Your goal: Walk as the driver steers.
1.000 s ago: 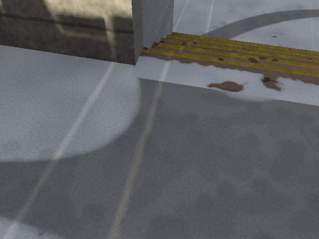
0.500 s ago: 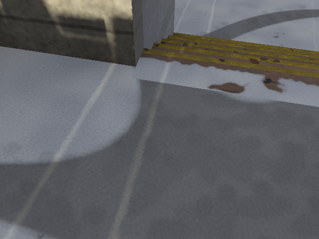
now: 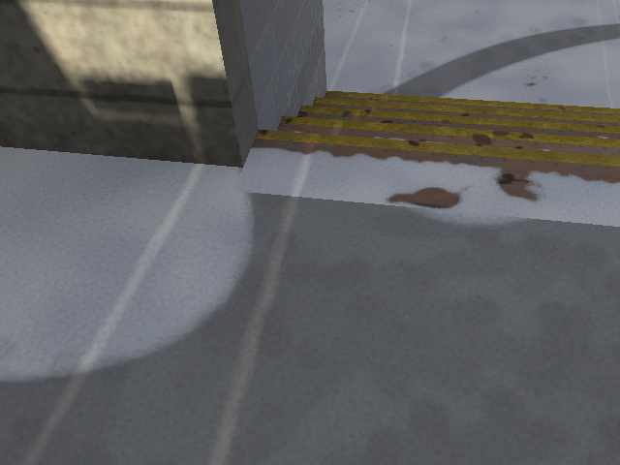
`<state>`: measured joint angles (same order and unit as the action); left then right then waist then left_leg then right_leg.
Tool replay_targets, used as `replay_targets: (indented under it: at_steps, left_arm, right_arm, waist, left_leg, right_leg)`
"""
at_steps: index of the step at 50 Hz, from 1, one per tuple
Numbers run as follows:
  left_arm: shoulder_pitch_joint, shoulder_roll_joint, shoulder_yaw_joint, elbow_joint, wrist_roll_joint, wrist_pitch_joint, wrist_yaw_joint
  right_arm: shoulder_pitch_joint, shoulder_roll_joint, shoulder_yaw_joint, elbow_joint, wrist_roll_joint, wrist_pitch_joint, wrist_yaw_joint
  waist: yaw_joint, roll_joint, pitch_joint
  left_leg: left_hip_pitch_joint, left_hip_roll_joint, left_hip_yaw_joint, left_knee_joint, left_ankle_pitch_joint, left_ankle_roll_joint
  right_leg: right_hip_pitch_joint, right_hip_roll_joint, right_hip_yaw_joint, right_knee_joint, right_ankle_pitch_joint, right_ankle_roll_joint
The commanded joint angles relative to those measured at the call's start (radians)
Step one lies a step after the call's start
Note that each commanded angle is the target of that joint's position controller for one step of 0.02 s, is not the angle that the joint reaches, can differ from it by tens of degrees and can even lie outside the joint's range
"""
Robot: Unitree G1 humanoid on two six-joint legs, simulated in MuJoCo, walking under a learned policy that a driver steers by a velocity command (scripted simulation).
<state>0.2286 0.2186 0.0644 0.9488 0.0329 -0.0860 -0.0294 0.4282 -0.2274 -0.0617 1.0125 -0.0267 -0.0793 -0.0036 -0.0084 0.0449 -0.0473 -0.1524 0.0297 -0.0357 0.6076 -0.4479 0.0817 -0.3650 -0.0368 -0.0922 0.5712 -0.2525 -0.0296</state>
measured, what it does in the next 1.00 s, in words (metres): walks ahead: left foot, then right foot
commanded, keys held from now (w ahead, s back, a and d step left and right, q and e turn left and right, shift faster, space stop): w+shift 1.00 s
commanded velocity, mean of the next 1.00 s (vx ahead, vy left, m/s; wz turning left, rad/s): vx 0.95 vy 0.00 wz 0.00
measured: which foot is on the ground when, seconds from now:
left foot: up 0.00-0.46, down 0.48-0.96, up 0.98-1.00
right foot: down 0.00-0.46, up 0.48-0.94, down 0.96-1.00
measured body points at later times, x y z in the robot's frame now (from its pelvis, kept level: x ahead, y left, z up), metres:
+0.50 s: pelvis +0.34 -0.01 -0.02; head +0.39 -0.02 +0.42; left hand +0.22 +0.22 -0.15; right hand +0.55 -0.24 -0.13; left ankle +0.48 +0.05 -0.73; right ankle +0.04 -0.10 -0.69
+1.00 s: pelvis +0.82 -0.03 -0.02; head +0.85 -0.03 +0.43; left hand +1.01 +0.20 -0.12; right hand +0.74 -0.28 -0.16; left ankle +0.54 +0.06 -0.63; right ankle +0.94 -0.10 -0.73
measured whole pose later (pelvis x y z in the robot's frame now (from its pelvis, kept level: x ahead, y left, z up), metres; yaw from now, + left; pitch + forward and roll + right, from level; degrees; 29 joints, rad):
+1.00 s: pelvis +0.82 -0.03 -0.02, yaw +0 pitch +1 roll -1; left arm 0.03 0.22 0.02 0.80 0.05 -0.09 -0.02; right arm 0.47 -0.22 -0.03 1.04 0.00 -0.10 -0.01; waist -0.03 0.01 0.06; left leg 0.01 -0.03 0.01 0.98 -0.37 0.10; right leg -0.52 0.05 -0.14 0.60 -0.14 -0.14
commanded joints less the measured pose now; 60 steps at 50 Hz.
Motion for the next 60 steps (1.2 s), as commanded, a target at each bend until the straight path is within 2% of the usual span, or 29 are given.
replay_targets:
  at_steps: [1, 2, 3, 5, 10, 18, 20, 22, 23, 24, 25, 26, 27, 28, 30, 33, 37, 40, 44, 46, 47, 48, 49, 50, 51, 52, 54, 56, 60]
  left_arm:
    - [0.392, 0.15, 0.019, 0.089, 0.022, 0.004, 0.016]
    - [0.231, 0.139, 0.015, 0.031, 0.012, 0.005, 0.012]
    - [0.159, 0.108, 0.011, -0.002, -0.001, -0.001, 0.003]
    - [0.168, 0.101, 0.008, 0.001, -0.008, -0.022, 0.008]
    - [0.315, 0.055, -0.004, 0.055, -0.016, -0.046, 0.014]
    - [0.37, 0.063, -0.015, 0.075, -0.021, -0.064, 0.03]
    - [0.358, 0.096, -0.014, 0.081, -0.014, -0.061, 0.032]
    - [0.348, 0.159, 0.001, 0.094, 0.005, -0.04, 0.047]
    - [0.316, 0.186, 0.011, 0.091, 0.011, -0.025, 0.054]
    - [0.278, 0.166, 0.009, 0.072, 0.01, -0.022, 0.053]
    - [0.381, -0.023, -0.03, 0.031, -0.034, -0.028, 0.018]
    - [0.33, 0.043, -0.016, 0.019, -0.05, -0.05, 0.012]
    - [0.178, 0.087, -0.005, -0.031, -0.05, -0.052, 0.021]
    - [0.123, 0.086, -0.009, -0.047, -0.041, -0.055, 0.019]
    - [0.132, 0.036, -0.019, -0.05, -0.006, -0.03, 0.003]
    - [0.059, 0.004, -0.032, -0.09, 0.015, 0.006, -0.023]
    - [-0.197, 0.029, -0.048, -0.189, 0.008, 0.003, -0.033]
    - [-0.311, 0.025, -0.061, -0.225, -0.015, -0.004, -0.042]
    - [-0.287, 0.087, -0.044, -0.23, -0.007, -0.005, -0.018]
    - [-0.004, 0.159, -0.01, -0.157, -0.01, -0.003, 0.008]
    - [0.184, 0.193, 0.009, -0.098, -0.001, 0.002, 0.025]
    - [0.329, 0.267, 0.034, -0.074, 0.022, 0.007, 0.046]
    - [0.271, 0.3, 0.044, -0.076, 0.04, 0.001, 0.032]
    - [0.202, 0.226, 0.045, -0.078, 0.018, 0.002, 0.012]
    - [0.135, 0.167, 0.03, -0.068, 0.01, -0.011, 0.006]
    - [0.116, 0.119, 0.021, -0.05, 0.018, -0.022, -0.001]
    - [0.114, 0.073, 0.001, -0.016, 0.014, -0.039, 0.007]
    - [0.131, 0.088, -0.003, 0.003, -0.014, -0.056, 0.011]
    - [0.171, 0.104, -0.008, 0.005, -0.033, -0.051, 0.007]
  right_arm:
    - [-0.155, 0.035, 0.021, -0.164, -0.005, -0.039, 0.031]
    - [-0.164, -0.005, 0.018, -0.17, -0.009, -0.04, 0.047]
    - [-0.16, -0.04, 0.013, -0.157, -0.015, -0.041, 0.058]
    - [-0.163, -0.039, 0.011, -0.154, -0.033, -0.023, 0.065]
    - [-0.337, -0.032, 0.016, -0.198, -0.013, 0.019, 0.065]
    - [-0.594, -0.014, 0.036, -0.291, 0.005, 0.013, 0.066]
    - [-0.557, -0.034, 0.031, -0.289, 0.007, 0.011, 0.052]
    - [-0.349, -0.093, 0.008, -0.241, 0.007, 0.006, 0.033]
    - [-0.137, -0.133, -0.012, -0.177, 0.008, 0.003, 0.02]
    - [0.058, -0.189, -0.036, -0.123, -0.009, 0.002, 0.005]
    - [0.113, -0.284, -0.063, -0.11, -0.049, -0.004, 0.0]
    - [0.085, -0.236, -0.06, -0.098, -0.023, -0.003, 0.023]
    - [-0.027, -0.185, -0.049, -0.089, -0.019, -0.01, 0.028]
    - [-0.075, -0.109, -0.031, -0.089, -0.014, -0.02, 0.033]
    - [-0.105, -0.041, -0.006, -0.064, -0.01, -0.033, 0.027]
    - [-0.059, -0.049, 0.004, -0.033, 0.016, -0.055, 0.018]
    - [0.018, -0.056, 0.013, -0.033, 0.027, -0.069, 0.028]
    - [0.091, -0.095, 0.015, -0.014, 0.042, -0.083, 0.018]
    - [0.121, -0.167, 0.01, -0.001, 0.018, -0.064, -0.001]
    - [0.082, -0.218, -0.006, 0.004, -0.009, -0.038, -0.025]
    - [0.037, -0.228, -0.012, -0.002, -0.015, -0.027, -0.031]
    - [0.032, -0.152, 0.001, -0.026, -0.017, -0.028, -0.029]
    - [0.192, 0.01, 0.034, -0.062, 0.062, -0.048, 0.001]
    - [0.07, -0.104, 0.018, -0.079, 0.057, -0.058, -0.01]
    - [-0.076, -0.113, 0.016, -0.111, 0.05, -0.06, -0.008]
    - [-0.105, -0.088, 0.023, -0.123, 0.042, -0.058, -0.001]
    - [-0.101, -0.044, 0.033, -0.133, 0.003, -0.023, 0.022]
    - [-0.133, -0.033, 0.037, -0.162, -0.022, 0.002, 0.04]
    - [-0.408, -0.031, 0.062, -0.282, -0.033, -0.005, 0.067]
  waist:
    - [0.107, -0.369, 0.084]
    - [0.039, -0.244, 0.135]
    - [0.018, -0.137, 0.102]
    - [0.003, -0.118, 0.088]
    - [0.034, -0.066, 0.184]
    - [0.056, -0.106, 0.227]
    - [0.022, -0.148, 0.164]
    - [-0.086, -0.211, 0.029]
    - [-0.181, -0.211, -0.075]
    - [-0.261, -0.176, -0.169]
    - [-0.138, 0.11, -0.292]
    - [-0.137, 0.102, -0.319]
    - [-0.096, 0.053, -0.097]
    - [-0.07, -0.049, -0.022]
    - [0.023, -0.06, 0.061]
    - [0.057, -0.022, 0.159]
    - [0.004, -0.041, 0.242]
    - [-0.033, -0.021, 0.244]
    - [0.002, 0.053, 0.127]
    - [0.149, 0.108, -0.044]
    - [0.25, 0.098, -0.124]
    - [0.278, 0.003, -0.219]
    - [0.098, -0.381, -0.351]
    - [0.122, -0.174, -0.269]
    - [0.111, -0.087, -0.104]
    - [0.072, -0.009, -0.017]
    - [-0.008, -0.012, 0.056]
    - [-0.044, -0.049, 0.108]
    - [0.0, -0.076, 0.205]
  left_leg:
    - [-0.782, -0.077, -0.087, 0.684, 0.037, 0.095]
    - [-0.815, 0.006, -0.073, 0.739, 0.169, 0.097]
    - [-0.74, 0.059, -0.049, 0.693, 0.256, 0.075]
    - [-0.658, 0.095, -0.007, 0.64, 0.3, 0.023]
    - [-0.774, 0.096, 0.066, 0.52, 0.422, -0.019]
    - [-0.593, 0.025, 0.181, 0.042, 0.503, 0.035]
    - [-0.447, -0.052, 0.226, -0.003, 0.428, 0.076]
    - [-0.225, -0.12, 0.216, 0.0, 0.31, 0.11]
    - [-0.01, -0.133, 0.203, -0.044, 0.282, 0.123]
    - [0.278, -0.025, 0.08, -0.04, 0.161, 0.146]
    - [0.613, 0.305, -0.455, -0.114, -0.222, 0.257]
    - [0.598, 0.349, -0.831, -0.355, -0.369, 0.261]
    - [0.435, 0.299, -0.647, -0.381, -0.274, 0.213]
    - [0.268, 0.277, -0.501, -0.396, -0.126, 0.191]
    - [0.028, 0.194, -0.317, -0.441, -0.015, 0.141]
    - [-0.081, 0.146, -0.189, -0.525, 0.057, 0.129]
    - [-0.13, 0.047, -0.005, -0.582, 0.41, 0.105]
    - [-0.067, 0.08, 0.029, -0.651, 0.697, 0.081]
    - [0.292, 0.129, 0.077, -0.45, 1.345, 0.046]
    - [0.324, 0.166, 0.078, -0.095, 1.489, 0.046]
    - [0.238, 0.153, 0.097, 0.178, 1.374, 0.05]
    - [0.023, 0.083, 0.095, 0.566, 0.973, 0.063]
    - [-0.436, -0.115, 0.013, 0.968, 0.009, 0.015]
    - [-0.555, -0.052, -0.06, 0.967, 0.083, 0.057]
    - [-0.575, -0.006, -0.052, 0.885, 0.181, 0.065]
    - [-0.534, 0.023, -0.049, 0.824, 0.205, 0.068]
    - [-0.434, 0.061, -0.061, 0.727, 0.209, 0.049]
    - [-0.444, 0.086, -0.047, 0.606, 0.217, 0.019]
    - [-0.4, 0.086, 0.087, 0.188, 0.479, -0.025]
  right_leg:
    - [0.444, -0.365, 0.88, -0.464, -0.786, -0.11]
    - [0.358, -0.368, 0.787, -0.432, -0.73, -0.119]
    - [0.303, -0.301, 0.626, -0.414, -0.563, -0.111]
    - [0.244, -0.229, 0.468, -0.474, -0.414, -0.106]
    - [0.305, -0.156, 0.276, -0.534, -0.104, -0.126]
    - [0.464, -0.156, 0.086, -0.601, 0.518, -0.136]
    - [0.531, -0.167, 0.042, -0.476, 0.987, -0.122]
    - [0.578, -0.194, 0.031, -0.176, 1.315, -0.11]
    - [0.529, -0.189, 0.018, 0.079, 1.287, -0.104]
    - [0.307, -0.145, 0.026, 0.389, 1.019, -0.105]
    - [-0.139, 0.026, 0.067, 0.805, 0.124, -0.078]
    - [-0.303, 0.102, 0.202, 0.924, -0.165, -0.105]
    - [-0.394, 0.021, 0.191, 0.92, -0.045, -0.123]
    - [-0.355, -0.023, 0.18, 0.858, 0.031, -0.128]
    - [-0.251, -0.071, 0.182, 0.765, 0.047, -0.109]
    - [-0.314, -0.12, 0.142, 0.676, 0.075, -0.059]
    - [-0.32, -0.101, 0.023, 0.328, 0.327, -0.034]
    - [-0.166, -0.042, -0.044, 0.085, 0.48, -0.059]
    - [-0.105, 0.076, -0.08, -0.03, 0.345, -0.107]
    - [0.158, 0.115, -0.032, -0.028, 0.207, -0.143]
    - [0.352, 0.091, -0.013, -0.065, 0.144, -0.161]
    - [0.559, -0.106, 0.199, 0.004, -0.122, -0.187]
    - [0.865, -0.391, 0.84, -0.174, -0.297, -0.35]
    - [0.785, -0.324, 0.867, -0.299, -0.35, -0.315]
    - [0.609, -0.288, 0.682, -0.319, -0.223, -0.284]
    - [0.453, -0.261, 0.57, -0.345, -0.095, -0.266]
    - [0.238, -0.188, 0.419, -0.387, -0.021, -0.214]
    - [0.171, -0.15, 0.331, -0.432, 0.024, -0.183]
    - [0.053, -0.041, 0.174, -0.498, 0.259, -0.192]
Velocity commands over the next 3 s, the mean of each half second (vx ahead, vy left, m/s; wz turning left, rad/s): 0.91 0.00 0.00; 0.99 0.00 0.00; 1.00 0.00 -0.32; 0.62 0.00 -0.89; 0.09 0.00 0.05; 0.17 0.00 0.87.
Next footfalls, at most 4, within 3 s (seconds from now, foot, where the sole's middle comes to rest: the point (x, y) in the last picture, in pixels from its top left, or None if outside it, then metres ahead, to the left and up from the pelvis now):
0.48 left None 0.52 0.05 -0.76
0.96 right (374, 290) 0.98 -0.10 -0.76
1.38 left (304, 184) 1.40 0.08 -0.76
1.78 right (393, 142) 1.65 -0.22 -0.81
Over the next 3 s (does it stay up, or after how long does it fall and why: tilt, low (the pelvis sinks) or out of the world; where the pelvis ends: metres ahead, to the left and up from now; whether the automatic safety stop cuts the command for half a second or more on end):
stays up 2.04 -0.27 -0.34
